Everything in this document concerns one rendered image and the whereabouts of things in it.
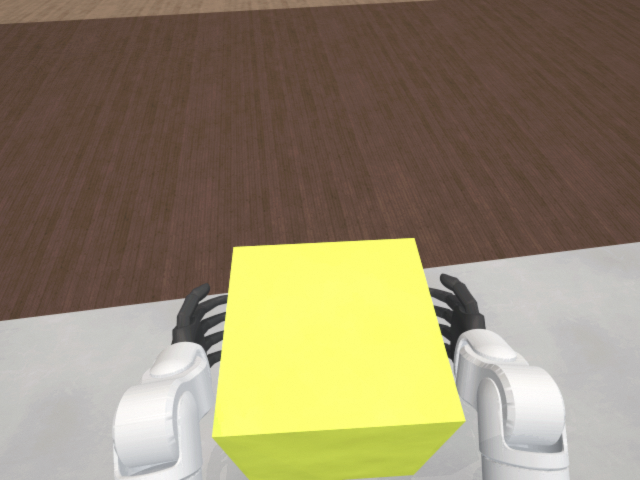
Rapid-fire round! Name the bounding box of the robot left hand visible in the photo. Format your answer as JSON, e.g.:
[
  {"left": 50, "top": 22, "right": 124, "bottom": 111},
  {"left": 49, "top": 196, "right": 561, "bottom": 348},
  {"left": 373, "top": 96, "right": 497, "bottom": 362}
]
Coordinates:
[{"left": 171, "top": 283, "right": 228, "bottom": 368}]

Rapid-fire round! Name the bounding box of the carton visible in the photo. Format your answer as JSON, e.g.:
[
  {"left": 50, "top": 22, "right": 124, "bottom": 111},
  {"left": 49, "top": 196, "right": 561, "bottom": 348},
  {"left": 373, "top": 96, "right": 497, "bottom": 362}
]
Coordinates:
[{"left": 212, "top": 238, "right": 466, "bottom": 480}]

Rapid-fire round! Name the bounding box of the robot right hand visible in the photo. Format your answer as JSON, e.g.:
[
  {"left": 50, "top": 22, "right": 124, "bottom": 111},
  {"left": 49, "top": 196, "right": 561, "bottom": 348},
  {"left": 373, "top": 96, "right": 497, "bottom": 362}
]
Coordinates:
[{"left": 428, "top": 274, "right": 486, "bottom": 363}]

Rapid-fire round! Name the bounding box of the left robot forearm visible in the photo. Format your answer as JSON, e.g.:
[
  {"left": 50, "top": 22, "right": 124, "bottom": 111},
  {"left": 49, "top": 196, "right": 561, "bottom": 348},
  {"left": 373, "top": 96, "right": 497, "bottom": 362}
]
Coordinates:
[{"left": 112, "top": 342, "right": 215, "bottom": 480}]

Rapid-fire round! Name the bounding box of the right robot forearm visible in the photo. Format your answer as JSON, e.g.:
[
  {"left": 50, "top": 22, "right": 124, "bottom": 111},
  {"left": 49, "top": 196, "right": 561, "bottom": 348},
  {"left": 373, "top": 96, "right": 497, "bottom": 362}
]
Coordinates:
[{"left": 453, "top": 329, "right": 570, "bottom": 480}]

